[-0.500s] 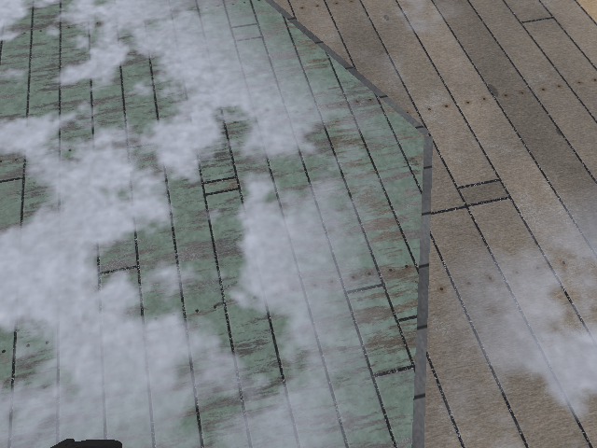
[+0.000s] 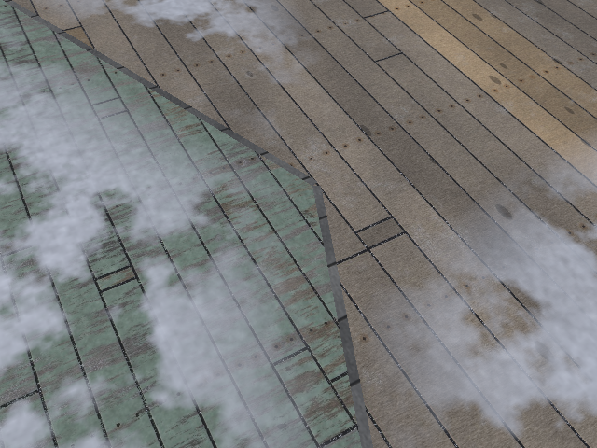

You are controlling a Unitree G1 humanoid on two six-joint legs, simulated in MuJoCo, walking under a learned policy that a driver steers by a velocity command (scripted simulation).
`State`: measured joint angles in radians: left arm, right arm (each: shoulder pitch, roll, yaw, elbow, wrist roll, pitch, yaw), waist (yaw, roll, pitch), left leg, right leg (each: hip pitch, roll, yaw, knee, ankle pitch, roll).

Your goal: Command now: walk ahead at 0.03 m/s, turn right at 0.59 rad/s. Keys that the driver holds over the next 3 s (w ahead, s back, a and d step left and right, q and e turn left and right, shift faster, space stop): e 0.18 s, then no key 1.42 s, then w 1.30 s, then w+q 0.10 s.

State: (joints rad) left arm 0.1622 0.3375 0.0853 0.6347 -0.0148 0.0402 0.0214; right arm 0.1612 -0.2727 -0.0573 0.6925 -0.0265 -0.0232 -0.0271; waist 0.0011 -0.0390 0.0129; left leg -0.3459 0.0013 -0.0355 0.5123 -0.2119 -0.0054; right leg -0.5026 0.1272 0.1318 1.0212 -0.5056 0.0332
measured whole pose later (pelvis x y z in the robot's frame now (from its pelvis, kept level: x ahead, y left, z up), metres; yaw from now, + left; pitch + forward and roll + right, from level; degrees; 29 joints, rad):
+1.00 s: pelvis +0.00 -0.02 +0.00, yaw -12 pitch -2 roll +0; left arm 0.19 0.24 0.05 0.85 0.01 0.02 0.02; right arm 0.19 -0.23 -0.03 0.87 -0.01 -0.02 -0.02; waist 0.00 0.00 0.04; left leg -0.19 0.02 0.00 0.52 -0.30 -0.01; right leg -0.22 0.02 0.03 0.51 -0.26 0.00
